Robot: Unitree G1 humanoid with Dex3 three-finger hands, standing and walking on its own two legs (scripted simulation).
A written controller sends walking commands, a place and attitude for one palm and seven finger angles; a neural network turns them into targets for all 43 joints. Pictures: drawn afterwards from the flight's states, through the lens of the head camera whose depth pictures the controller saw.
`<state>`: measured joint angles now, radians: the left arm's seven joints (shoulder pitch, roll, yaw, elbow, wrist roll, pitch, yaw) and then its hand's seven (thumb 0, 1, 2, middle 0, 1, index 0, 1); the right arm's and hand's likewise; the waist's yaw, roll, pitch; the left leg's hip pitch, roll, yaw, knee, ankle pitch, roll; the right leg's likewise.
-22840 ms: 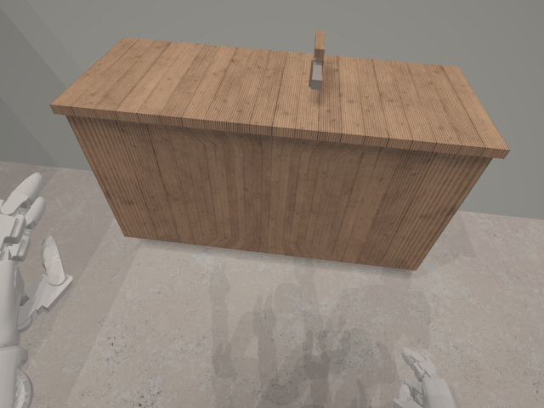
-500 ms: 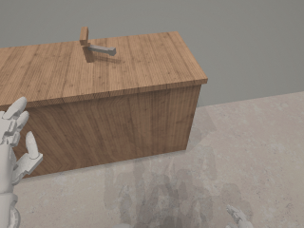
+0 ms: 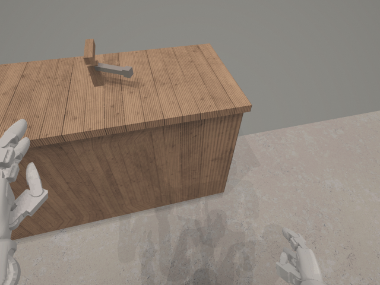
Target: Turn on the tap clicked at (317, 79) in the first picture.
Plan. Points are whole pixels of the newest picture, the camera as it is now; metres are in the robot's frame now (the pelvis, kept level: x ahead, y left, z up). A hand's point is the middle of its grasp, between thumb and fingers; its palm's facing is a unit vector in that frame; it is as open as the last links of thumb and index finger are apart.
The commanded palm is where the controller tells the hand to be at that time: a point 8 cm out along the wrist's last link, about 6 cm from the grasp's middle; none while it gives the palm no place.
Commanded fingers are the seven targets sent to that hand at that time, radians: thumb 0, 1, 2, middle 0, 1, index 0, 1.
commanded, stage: take the last steps up to it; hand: left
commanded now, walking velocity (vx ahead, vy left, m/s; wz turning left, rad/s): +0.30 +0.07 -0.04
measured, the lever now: (127, 71) +0.75 +0.28 +0.04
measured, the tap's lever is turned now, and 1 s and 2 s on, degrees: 60 60 60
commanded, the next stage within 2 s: come to a stop and stand still in 1.08 s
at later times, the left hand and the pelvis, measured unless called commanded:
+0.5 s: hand (58, 151) +0.29 +0.26 +0.16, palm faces +0.40 -0.84 -0.37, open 7.4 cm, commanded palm +0.23 +0.30 +0.18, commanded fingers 0.00 0.90 0.90 -0.20 -0.30 -0.20 -0.30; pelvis +0.07 +0.02 -0.02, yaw +0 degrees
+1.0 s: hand (97, 107) +0.41 +0.23 +0.16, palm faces +0.37 -0.82 -0.43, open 7.4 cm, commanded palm +0.36 +0.28 +0.18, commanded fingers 0.00 0.90 0.90 -0.20 -0.30 -0.20 -0.30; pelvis +0.18 +0.00 -0.01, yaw -2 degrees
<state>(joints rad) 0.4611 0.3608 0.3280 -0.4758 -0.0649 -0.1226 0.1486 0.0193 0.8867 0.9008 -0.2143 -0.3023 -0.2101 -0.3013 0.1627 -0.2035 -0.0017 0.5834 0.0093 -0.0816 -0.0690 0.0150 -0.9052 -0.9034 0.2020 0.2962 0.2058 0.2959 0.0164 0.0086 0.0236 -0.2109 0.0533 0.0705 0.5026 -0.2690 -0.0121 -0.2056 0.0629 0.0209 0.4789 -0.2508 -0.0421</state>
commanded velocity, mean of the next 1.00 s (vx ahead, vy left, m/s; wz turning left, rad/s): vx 0.27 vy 0.06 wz -0.02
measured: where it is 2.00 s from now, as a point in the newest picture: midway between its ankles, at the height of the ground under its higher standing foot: (190, 284)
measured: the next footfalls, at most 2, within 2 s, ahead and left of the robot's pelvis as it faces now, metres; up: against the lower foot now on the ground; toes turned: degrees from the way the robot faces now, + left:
left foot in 0.56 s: +0.14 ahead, +0.15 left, +0.00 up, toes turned +2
right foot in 0.86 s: +0.30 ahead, -0.10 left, +0.00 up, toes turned -5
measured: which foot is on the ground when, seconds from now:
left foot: down 0.00-0.38, up 0.40-0.54, down 0.56-0.86, up 0.88-1.00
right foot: down 0.00-0.56, up 0.58-0.84, down 0.86-1.00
